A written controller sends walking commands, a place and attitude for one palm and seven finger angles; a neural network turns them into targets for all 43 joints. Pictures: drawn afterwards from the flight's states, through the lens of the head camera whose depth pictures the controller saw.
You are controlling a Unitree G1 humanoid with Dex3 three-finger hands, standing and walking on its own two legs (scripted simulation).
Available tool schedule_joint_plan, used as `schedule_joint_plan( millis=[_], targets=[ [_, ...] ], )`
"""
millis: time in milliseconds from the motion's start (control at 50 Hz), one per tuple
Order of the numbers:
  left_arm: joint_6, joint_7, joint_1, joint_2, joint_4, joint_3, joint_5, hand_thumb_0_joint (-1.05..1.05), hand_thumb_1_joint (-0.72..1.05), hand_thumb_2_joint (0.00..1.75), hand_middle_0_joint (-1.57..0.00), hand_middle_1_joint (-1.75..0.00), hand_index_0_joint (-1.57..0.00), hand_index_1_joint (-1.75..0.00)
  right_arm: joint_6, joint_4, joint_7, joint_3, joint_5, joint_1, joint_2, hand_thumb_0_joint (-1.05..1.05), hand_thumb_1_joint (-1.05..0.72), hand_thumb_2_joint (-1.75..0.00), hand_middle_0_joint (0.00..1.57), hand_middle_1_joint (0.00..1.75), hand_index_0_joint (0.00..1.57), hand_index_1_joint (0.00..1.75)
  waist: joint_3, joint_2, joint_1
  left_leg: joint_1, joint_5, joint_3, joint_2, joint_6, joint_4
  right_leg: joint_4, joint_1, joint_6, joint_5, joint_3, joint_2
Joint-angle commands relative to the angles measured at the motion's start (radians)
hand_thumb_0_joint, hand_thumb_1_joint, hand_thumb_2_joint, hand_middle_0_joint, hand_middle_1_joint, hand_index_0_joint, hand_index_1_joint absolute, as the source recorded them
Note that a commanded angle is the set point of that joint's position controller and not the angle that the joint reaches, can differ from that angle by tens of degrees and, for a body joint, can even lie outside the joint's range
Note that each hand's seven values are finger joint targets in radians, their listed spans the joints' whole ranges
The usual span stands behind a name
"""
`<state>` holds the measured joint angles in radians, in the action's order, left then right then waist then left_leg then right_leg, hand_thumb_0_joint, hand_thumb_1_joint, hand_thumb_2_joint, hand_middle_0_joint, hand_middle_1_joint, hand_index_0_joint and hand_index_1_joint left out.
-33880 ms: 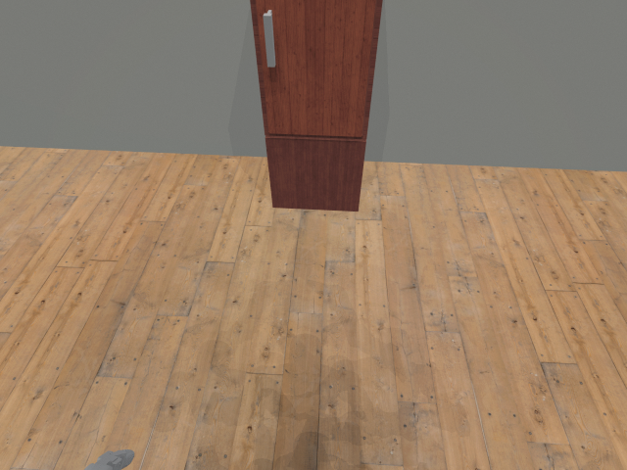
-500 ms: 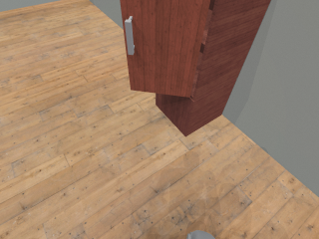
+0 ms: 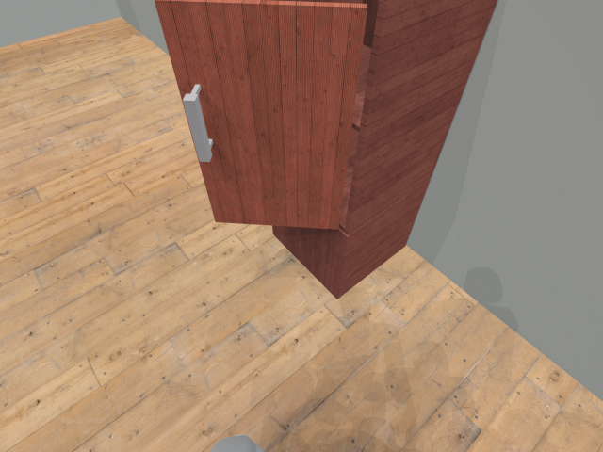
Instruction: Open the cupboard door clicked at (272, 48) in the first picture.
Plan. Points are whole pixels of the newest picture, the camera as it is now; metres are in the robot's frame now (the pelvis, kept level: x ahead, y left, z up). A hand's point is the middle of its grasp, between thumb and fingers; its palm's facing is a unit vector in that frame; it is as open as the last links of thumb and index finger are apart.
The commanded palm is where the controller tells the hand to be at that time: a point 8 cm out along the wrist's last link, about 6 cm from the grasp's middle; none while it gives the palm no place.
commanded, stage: take the last steps up to it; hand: left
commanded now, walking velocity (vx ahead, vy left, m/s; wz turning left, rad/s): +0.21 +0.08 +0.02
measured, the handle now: (201, 124) +0.73 +0.25 +0.01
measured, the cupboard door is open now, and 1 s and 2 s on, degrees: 46 46 46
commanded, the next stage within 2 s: come to a stop and stand still in 0.12 s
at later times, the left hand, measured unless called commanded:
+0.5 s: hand (154, 436) +0.17 +0.24 -0.18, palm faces +0.02 -0.98 -0.17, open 7.4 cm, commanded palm none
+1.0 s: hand (171, 440) +0.17 +0.22 -0.18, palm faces +0.02 -0.98 -0.18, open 7.3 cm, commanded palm none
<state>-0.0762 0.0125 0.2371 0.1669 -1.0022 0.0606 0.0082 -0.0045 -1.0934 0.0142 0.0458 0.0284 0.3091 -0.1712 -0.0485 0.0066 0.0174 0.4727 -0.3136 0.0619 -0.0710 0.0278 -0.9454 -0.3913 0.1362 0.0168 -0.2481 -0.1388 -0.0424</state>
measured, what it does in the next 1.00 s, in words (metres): walks ahead: left foot, then right foot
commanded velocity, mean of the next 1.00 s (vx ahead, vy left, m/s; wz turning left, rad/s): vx -0.05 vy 0.00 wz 0.00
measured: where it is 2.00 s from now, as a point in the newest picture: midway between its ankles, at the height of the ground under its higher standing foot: outside the picture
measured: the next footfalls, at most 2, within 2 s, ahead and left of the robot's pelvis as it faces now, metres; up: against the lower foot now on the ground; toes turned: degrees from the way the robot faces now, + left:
left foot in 0.18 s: +0.21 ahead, +0.15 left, +0.00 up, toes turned +6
right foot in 0.64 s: +0.14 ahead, -0.08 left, +0.00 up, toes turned -5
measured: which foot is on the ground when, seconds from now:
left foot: up 0.00-0.16, down 0.18-0.66, up 0.68-0.88, down 0.90-1.00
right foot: down 0.00-0.18, up 0.20-0.62, down 0.64-1.00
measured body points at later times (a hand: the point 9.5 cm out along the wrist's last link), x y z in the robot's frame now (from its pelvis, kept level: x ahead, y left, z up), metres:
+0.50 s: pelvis +0.12 +0.07 -0.01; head +0.15 +0.08 +0.44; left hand +0.17 +0.30 -0.17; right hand +0.19 -0.17 -0.15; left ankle +0.17 +0.15 -0.74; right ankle +0.12 -0.06 -0.71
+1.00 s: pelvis +0.11 +0.04 -0.01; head +0.13 +0.05 +0.44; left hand +0.17 +0.27 -0.17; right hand +0.12 -0.20 -0.16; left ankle +0.10 +0.14 -0.74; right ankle +0.10 -0.08 -0.74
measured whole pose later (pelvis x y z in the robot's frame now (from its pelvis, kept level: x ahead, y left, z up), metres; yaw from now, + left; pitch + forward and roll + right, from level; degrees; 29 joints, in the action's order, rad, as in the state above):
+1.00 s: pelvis +0.11 +0.04 -0.01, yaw -2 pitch -1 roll +0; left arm 0.02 0.02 0.19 0.18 -1.05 0.03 0.00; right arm 0.02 -1.10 -0.02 0.02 0.02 0.25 -0.16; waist -0.05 -0.03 -0.01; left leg 0.19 -0.28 0.05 0.01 -0.02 -0.48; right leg -0.49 0.19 0.00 -0.27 -0.06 -0.03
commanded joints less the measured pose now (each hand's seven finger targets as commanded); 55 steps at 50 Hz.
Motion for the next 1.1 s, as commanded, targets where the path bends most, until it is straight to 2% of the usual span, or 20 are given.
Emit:
schedule_joint_plan(
  millis=[0,80,120,160,180,240,300,540,580,620,640,660,720,800,840,880,980,1000,1040,1080],
  targets=[
    [-0.006,-0.005,0.098,0.124,-0.015,0.015,0.014,0.00,0.90,0.90,-0.20,-0.30,-0.20,-0.30,-0.022,0.090,0.016,0.004,-0.006,-0.061,-0.004,0.00,-0.90,-0.90,0.20,0.30,0.20,0.30,-0.013,-0.137,-0.032,0.017,0.091,0.032,-0.007,0.012,0.193,0.188,0.000,0.123,0.278,0.122,-0.241],
    [0.005,-0.007,0.092,0.168,-0.040,0.022,0.014,0.00,0.90,0.90,-0.20,-0.30,-0.20,-0.30,-0.036,0.104,0.018,0.007,-0.004,-0.072,-0.034,0.00,-0.90,-0.90,0.20,0.30,0.20,0.30,-0.004,-0.144,-0.019,-0.126,0.137,0.056,0.030,-0.007,0.369,0.109,0.022,0.096,0.215,0.112,-0.241],
    [0.018,-0.009,0.084,0.152,-0.042,0.019,0.011,0.00,0.90,0.90,-0.20,-0.30,-0.20,-0.30,-0.048,0.069,0.008,0.017,0.002,0.047,-0.089,0.00,-0.90,-0.90,0.20,0.30,0.20,0.30,0.036,-0.048,0.040,-0.363,0.162,0.054,0.048,-0.020,0.468,-0.073,0.136,0.061,0.163,0.066,-0.180],
    [0.025,-0.011,0.131,0.069,-0.008,-0.001,0.001,0.00,0.90,0.90,-0.20,-0.30,-0.20,-0.30,-0.052,0.039,-0.021,0.053,0.013,0.238,-0.263,0.00,-0.90,-0.90,0.20,0.30,0.20,0.30,0.188,0.340,0.089,-0.600,0.234,-0.411,-0.306,-0.187,0.621,-0.607,0.381,-0.014,-0.373,-0.039,0.027],
    [0.029,-0.007,0.083,0.077,0.011,-0.005,0.006,0.00,0.90,0.90,-0.20,-0.30,-0.20,-0.30,-0.040,0.045,-0.032,0.048,0.008,0.224,-0.261,0.00,-0.90,-0.90,0.20,0.30,0.20,0.30,0.167,0.240,0.089,-0.560,0.207,-0.446,-0.351,-0.247,0.659,-0.772,0.434,0.007,-0.384,0.065,0.005],
    [0.045,0.000,0.059,0.047,-0.022,-0.016,0.005,0.00,0.90,0.90,-0.20,-0.30,-0.20,-0.30,-0.049,0.100,-0.048,0.004,0.002,0.006,-0.133,0.00,-0.90,-0.90,0.20,0.30,0.20,0.30,0.015,0.100,-0.001,-0.227,0.397,-0.270,-0.280,-0.211,0.685,-0.760,0.362,-0.014,-0.209,0.146,-0.081],
    [0.085,0.006,0.154,0.037,-0.063,-0.024,-0.001,0.00,0.90,0.90,-0.20,-0.30,-0.20,-0.30,-0.045,0.106,-0.063,-0.017,-0.006,-0.087,-0.117,0.00,-0.90,-0.90,0.20,0.30,0.20,0.30,0.045,0.081,-0.053,-0.169,0.605,-0.126,-0.230,-0.175,0.669,-0.558,0.193,-0.042,-0.155,0.131,-0.059],
    [0.124,0.009,0.074,0.084,0.040,0.009,0.010,0.00,0.90,0.90,-0.20,-0.30,-0.20,-0.30,0.017,0.098,-0.066,0.045,-0.002,-0.091,-0.198,0.00,-0.90,-0.90,0.20,0.30,0.20,0.30,0.109,0.157,-0.028,-0.261,0.586,-0.149,-0.252,-0.181,0.553,-0.257,0.131,-0.021,-0.093,0.091,0.006],
    [0.113,0.012,0.095,0.102,0.040,0.012,0.012,0.00,0.90,0.90,-0.20,-0.30,-0.20,-0.30,0.023,0.102,-0.058,0.047,-0.011,-0.083,-0.183,0.00,-0.90,-0.90,0.20,0.30,0.20,0.30,0.123,0.095,-0.036,-0.214,0.425,-0.122,-0.185,-0.127,0.494,-0.075,0.029,-0.012,0.078,0.107,-0.002],
    [0.093,0.019,0.046,0.199,0.057,0.021,0.023,0.00,0.90,0.90,-0.20,-0.30,-0.20,-0.30,0.031,0.119,-0.043,0.033,-0.021,-0.054,-0.087,0.00,-0.90,-0.90,0.20,0.30,0.20,0.30,0.081,-0.238,-0.008,-0.093,-0.028,0.038,0.022,-0.015,0.314,0.069,0.024,0.099,0.337,0.371,-0.258],
    [0.086,0.017,0.023,0.211,0.064,0.012,0.016,0.00,0.90,0.90,-0.20,-0.30,-0.20,-0.30,0.043,0.125,-0.037,0.028,-0.020,-0.086,-0.085,0.00,-0.90,-0.90,0.20,0.30,0.20,0.30,0.059,-0.211,-0.026,-0.114,-0.211,0.001,0.050,-0.004,0.164,0.112,0.127,0.176,0.332,0.382,-0.333],
    [0.083,0.019,-0.007,0.202,0.072,0.007,0.020,0.00,0.90,0.90,-0.20,-0.30,-0.20,-0.30,0.049,0.128,-0.030,0.029,-0.018,-0.108,-0.067,0.00,-0.90,-0.90,0.20,0.30,0.20,0.30,0.053,-0.129,-0.020,-0.104,-0.218,-0.030,0.062,-0.006,0.070,0.103,0.139,0.194,0.354,0.353,-0.307],
    [0.070,0.029,-0.038,0.169,0.055,0.000,0.013,0.00,0.90,0.90,-0.20,-0.30,-0.20,-0.30,0.049,0.104,-0.032,0.018,-0.020,-0.090,-0.068,0.00,-0.90,-0.90,0.20,0.30,0.20,0.30,0.065,-0.193,-0.008,-0.066,-0.179,-0.051,0.048,0.005,0.075,0.036,0.020,0.171,0.565,0.278,-0.245],
    [0.068,0.025,-0.014,0.193,0.032,0.009,0.011,0.00,0.90,0.90,-0.20,-0.30,-0.20,-0.30,0.036,0.082,-0.029,0.010,-0.022,-0.060,-0.064,0.00,-0.90,-0.90,0.20,0.30,0.20,0.30,0.063,-0.163,-0.024,-0.161,-0.071,-0.014,0.067,0.015,0.357,0.002,-0.030,0.141,0.496,0.272,-0.225],
    [0.069,0.021,-0.027,0.185,0.022,0.006,0.001,0.00,0.90,0.90,-0.20,-0.30,-0.20,-0.30,0.022,0.055,-0.033,0.002,-0.018,-0.008,-0.066,0.00,-0.90,-0.90,0.20,0.30,0.20,0.30,0.059,-0.106,-0.006,-0.291,0.113,-0.038,0.056,0.000,0.549,-0.045,0.030,0.088,0.380,0.255,-0.192],
    [0.075,0.014,-0.004,0.120,0.019,-0.007,-0.008,0.00,0.90,0.90,-0.20,-0.30,-0.20,-0.30,0.001,0.059,-0.041,0.002,-0.008,-0.022,-0.127,0.00,-0.90,-0.90,0.20,0.30,0.20,0.30,0.081,0.076,-0.037,-0.313,0.359,-0.186,-0.091,-0.071,0.572,-0.076,0.068,0.013,0.156,0.177,-0.078],
    [0.088,0.010,-0.016,0.102,-0.027,-0.019,0.003,0.00,0.90,0.90,-0.20,-0.30,-0.20,-0.30,0.005,0.042,-0.042,-0.013,-0.008,-0.062,-0.110,0.00,-0.90,-0.90,0.20,0.30,0.20,0.30,-0.016,0.070,-0.039,-0.186,0.061,-0.165,-0.046,-0.059,0.667,0.011,0.023,0.008,0.012,0.165,-0.051],
    [0.045,0.021,-0.003,0.336,0.063,-0.023,0.016,0.00,0.90,0.90,-0.20,-0.30,-0.20,-0.30,-0.016,0.173,-0.037,0.003,-0.010,-0.122,-0.285,0.00,-0.90,-0.90,0.20,0.30,0.20,0.30,-0.099,0.079,-0.024,-0.190,0.203,-0.140,0.007,-0.052,0.604,-0.017,0.058,0.029,0.084,0.171,-0.040],
    [0.031,0.034,0.029,0.219,0.047,0.005,0.013,0.00,0.90,0.90,-0.20,-0.30,-0.20,-0.30,-0.053,0.177,-0.048,0.021,-0.001,-0.080,-0.192,0.00,-0.90,-0.90,0.20,0.30,0.20,0.30,0.233,0.100,-0.013,-0.320,0.463,-0.140,-0.022,-0.069,0.458,-0.109,-0.017,0.049,0.283,0.191,-0.093],
    [0.043,0.035,0.056,0.196,0.064,-0.011,0.006,0.00,0.90,0.90,-0.20,-0.30,-0.20,-0.30,-0.040,0.188,-0.050,0.015,-0.008,-0.043,-0.174,0.00,-0.90,-0.90,0.20,0.30,0.20,0.30,0.236,0.038,-0.012,-0.329,0.451,-0.129,-0.020,-0.072,0.443,-0.109,-0.014,0.043,0.284,0.177,-0.083]
  ],
)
